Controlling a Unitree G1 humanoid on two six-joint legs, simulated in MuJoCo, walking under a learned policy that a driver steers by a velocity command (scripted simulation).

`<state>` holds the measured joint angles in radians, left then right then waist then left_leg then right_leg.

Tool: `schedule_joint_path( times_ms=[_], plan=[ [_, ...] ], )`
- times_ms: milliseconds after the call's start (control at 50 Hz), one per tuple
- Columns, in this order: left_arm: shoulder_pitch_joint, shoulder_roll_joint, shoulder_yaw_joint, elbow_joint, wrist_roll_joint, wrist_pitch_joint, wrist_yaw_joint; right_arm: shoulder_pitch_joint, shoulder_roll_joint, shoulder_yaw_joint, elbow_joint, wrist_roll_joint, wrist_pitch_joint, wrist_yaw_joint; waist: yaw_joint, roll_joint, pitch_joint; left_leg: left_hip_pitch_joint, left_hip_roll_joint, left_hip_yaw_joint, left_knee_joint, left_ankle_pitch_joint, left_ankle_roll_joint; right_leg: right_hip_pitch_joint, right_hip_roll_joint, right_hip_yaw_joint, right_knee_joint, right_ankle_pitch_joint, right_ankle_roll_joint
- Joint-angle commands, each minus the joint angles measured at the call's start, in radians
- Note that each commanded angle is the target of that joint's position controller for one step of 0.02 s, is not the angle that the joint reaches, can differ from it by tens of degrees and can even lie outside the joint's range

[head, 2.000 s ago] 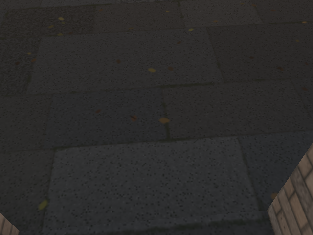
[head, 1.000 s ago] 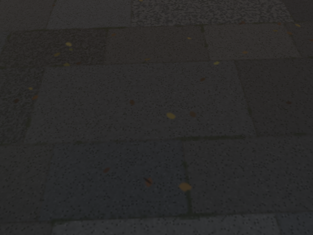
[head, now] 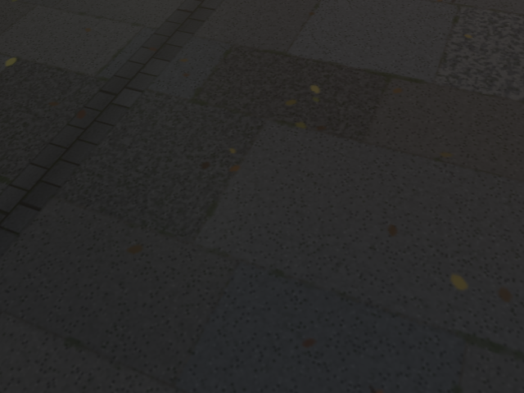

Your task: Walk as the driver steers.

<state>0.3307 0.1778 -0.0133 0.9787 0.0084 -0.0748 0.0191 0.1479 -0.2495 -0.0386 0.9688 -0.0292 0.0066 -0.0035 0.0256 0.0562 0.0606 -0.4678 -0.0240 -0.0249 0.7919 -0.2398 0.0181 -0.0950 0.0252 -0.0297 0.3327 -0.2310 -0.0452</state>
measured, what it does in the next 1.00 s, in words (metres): steps on the spot, turning right: left foot, then right foot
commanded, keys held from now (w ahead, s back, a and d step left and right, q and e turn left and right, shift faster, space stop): no key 0.14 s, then e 0.82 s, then no key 0.04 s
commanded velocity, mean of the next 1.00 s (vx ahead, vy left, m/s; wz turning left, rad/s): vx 0.02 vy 0.00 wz -0.35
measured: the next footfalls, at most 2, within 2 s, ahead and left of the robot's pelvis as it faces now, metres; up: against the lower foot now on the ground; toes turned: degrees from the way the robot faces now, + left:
left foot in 0.12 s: +0.12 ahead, +0.10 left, +0.00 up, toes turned +1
right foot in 0.60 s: +0.02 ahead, -0.09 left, +0.00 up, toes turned -15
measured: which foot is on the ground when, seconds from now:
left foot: up 0.00-0.10, down 0.12-0.60, up 0.62-1.00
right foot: down 0.00-0.26, up 0.28-0.58, down 0.60-1.00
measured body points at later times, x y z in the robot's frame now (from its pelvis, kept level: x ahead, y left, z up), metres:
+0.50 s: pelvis +0.03 +0.02 -0.01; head +0.05 +0.01 +0.44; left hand +0.10 +0.27 -0.15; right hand +0.06 -0.26 -0.15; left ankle +0.08 +0.10 -0.75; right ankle -0.03 -0.07 -0.71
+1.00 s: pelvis +0.00 +0.00 +0.00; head +0.03 -0.03 +0.44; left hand +0.18 +0.23 -0.12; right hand +0.00 -0.30 -0.13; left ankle +0.06 +0.12 -0.71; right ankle -0.02 -0.08 -0.75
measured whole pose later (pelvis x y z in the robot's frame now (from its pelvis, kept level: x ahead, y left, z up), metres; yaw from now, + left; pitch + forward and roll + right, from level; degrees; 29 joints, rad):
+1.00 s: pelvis +0.00 +0.00 +0.00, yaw -26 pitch +2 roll +1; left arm 0.27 0.28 0.09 0.84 0.02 0.04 0.02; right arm 0.13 -0.26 -0.05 0.84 0.00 0.02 -0.04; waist 0.02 0.01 0.05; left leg -0.42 -0.02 -0.06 0.82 -0.40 -0.03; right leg -0.25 0.12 0.17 0.40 -0.17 -0.07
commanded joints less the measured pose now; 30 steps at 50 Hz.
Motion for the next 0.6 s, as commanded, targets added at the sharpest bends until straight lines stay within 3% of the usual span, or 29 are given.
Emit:
schedule_joint_path(
  times_ms=[20, 60, 100, 120, 140, 160, 180, 200, 220, 280, 320, 360, 400, 440, 500, 560, 580, 600],
  plan=[
    [0.032, 0.137, 0.015, -0.014, 0.0, -0.007, 0.002, 0.033, -0.022, 0.01, -0.009, 0.005, -0.002, -0.006, -0.02, -0.194, -0.07, 0.133, -0.006, 0.065, -0.085, 0.038, 0.018, -0.03, -0.227, 0.087, 0.008, 0.851, -0.113],
    [0.018, 0.155, 0.018, -0.019, -0.005, -0.004, -0.006, 0.022, -0.031, 0.011, 0.012, 0.008, -0.01, -0.008, -0.017, -0.189, -0.052, 0.208, -0.01, 0.083, -0.157, 0.063, 0.025, -0.071, -0.226, 0.111, 0.009, 0.668, -0.104],
    [0.038, 0.123, 0.006, 0.002, -0.006, 0.0, -0.004, 0.038, -0.04, 0.014, 0.03, -0.006, -0.027, -0.013, -0.04, -0.139, -0.014, 0.335, 0.012, 0.049, -0.362, 0.203, 0.031, -0.135, -0.201, 0.122, 0.055, 0.467, -0.061],
    [0.065, 0.08, -0.005, 0.007, 0.0, 0.0, -0.001, 0.084, -0.08, 0.006, 0.04, -0.007, -0.039, -0.021, -0.046, -0.078, -0.068, 0.46, 0.123, -0.076, -0.391, 0.441, 0.042, -0.169, -0.166, 0.107, 0.105, 0.313, -0.028],
    [0.164, 0.049, -0.011, 0.015, -0.006, 0.006, 0.003, 0.124, -0.137, -0.002, 0.055, -0.001, -0.046, -0.025, 0.006, 0.024, -0.121, 0.568, 0.253, -0.192, -0.337, 0.776, 0.103, -0.223, -0.1, 0.065, 0.144, -0.038, -0.004],
    [0.216, 0.026, -0.018, 0.051, -0.024, 0.028, 0.012, 0.125, -0.098, 0.009, 0.063, 0.023, -0.039, -0.027, 0.0, 0.068, -0.173, 0.536, 0.298, -0.218, -0.351, 0.752, 0.181, -0.169, -0.068, 0.043, 0.153, -0.198, 0.004],
    [0.184, 0.05, -0.013, 0.058, -0.022, 0.044, 0.017, 0.081, -0.073, 0.014, 0.052, 0.028, -0.034, -0.03, 0.003, 0.06, -0.132, 0.474, 0.276, -0.221, -0.385, 0.601, 0.178, -0.154, -0.061, 0.047, 0.137, -0.184, 0.009],
    [0.137, 0.064, -0.009, 0.047, -0.015, 0.052, 0.015, 0.023, -0.074, 0.013, 0.034, 0.027, -0.029, -0.034, 0.007, 0.057, -0.092, 0.424, 0.24, -0.194, -0.409, 0.487, 0.154, -0.146, -0.054, 0.056, 0.126, -0.137, 0.01],
    [0.111, 0.111, 0.008, 0.039, -0.002, 0.056, 0.019, 0.011, -0.101, 0.001, 0.019, 0.021, -0.026, -0.044, 0.004, 0.057, -0.044, 0.374, 0.233, -0.174, -0.433, 0.47, 0.145, -0.155, -0.044, 0.071, 0.14, -0.081, 0.005],
    [0.095, 0.078, 0.01, 0.032, -0.003, 0.065, 0.02, 0.073, -0.138, -0.025, 0.021, 0.032, -0.017, -0.063, -0.005, 0.038, -0.082, 0.401, 0.247, -0.141, -0.433, 0.455, 0.163, -0.178, -0.023, 0.054, 0.247, -0.098, 0.01],
    [0.06, 0.077, 0.025, 0.017, 0.0, 0.076, 0.025, 0.102, -0.121, -0.03, 0.008, 0.027, -0.008, -0.068, -0.038, 0.053, -0.103, 0.414, 0.326, -0.177, -0.457, 0.473, 0.224, -0.248, -0.008, 0.026, 0.452, -0.316, 0.01],
    [0.032, 0.064, 0.039, -0.005, 0.006, 0.09, 0.031, 0.11, -0.12, -0.035, 0.004, 0.026, -0.003, -0.076, -0.031, 0.003, -0.088, 0.346, 0.362, -0.157, -0.496, 0.455, 0.273, -0.297, -0.034, 0.04, 0.667, -0.38, 0.016],
    [0.032, 0.044, 0.042, -0.019, 0.01, 0.096, 0.03, 0.058, -0.109, -0.034, -0.013, 0.013, 0.002, -0.08, -0.001, -0.002, -0.068, 0.283, 0.321, -0.08, -0.513, 0.338, 0.246, -0.293, -0.06, 0.042, 0.638, -0.324, 0.017],
    [0.025, 0.06, 0.05, -0.035, 0.012, 0.101, 0.027, 0.031, -0.116, -0.035, -0.021, 0.006, -0.001, -0.077, 0.01, 0.015, -0.08, 0.267, 0.313, -0.047, -0.515, 0.298, 0.234, -0.261, -0.057, 0.028, 0.563, -0.294, 0.022],
    [0.028, 0.068, 0.057, -0.056, 0.003, 0.108, 0.021, 0.02, -0.138, -0.042, -0.03, 0.008, -0.004, -0.072, 0.011, 0.04, -0.111, 0.256, 0.327, -0.015, -0.497, 0.251, 0.211, -0.2, -0.056, 0.017, 0.46, -0.244, 0.015],
    [0.058, 0.076, 0.066, -0.069, 0.008, 0.108, 0.014, -0.004, -0.165, -0.053, -0.045, 0.015, 0.006, -0.066, 0.037, 0.018, -0.114, 0.196, 0.331, 0.033, -0.441, 0.146, 0.152, -0.098, -0.042, -0.016, 0.281, -0.15, -0.01],
    [0.071, 0.075, 0.066, -0.064, 0.01, 0.104, 0.006, -0.02, -0.152, -0.052, -0.051, 0.008, 0.015, -0.059, 0.039, -0.02, -0.091, 0.147, 0.295, 0.093, -0.362, 0.036, 0.096, -0.064, -0.03, -0.011, 0.166, -0.091, -0.025],
    [0.054, 0.123, 0.078, -0.081, 0.021, 0.097, 0.003, 0.039, -0.116, -0.05, -0.042, 0.002, 0.028, -0.051, 0.021, -0.184, -0.049, 0.067, 0.218, 0.175, -0.192, -0.122, 0.022, -0.068, -0.122, 0.165, -0.019, -0.104, -0.048]
  ],
)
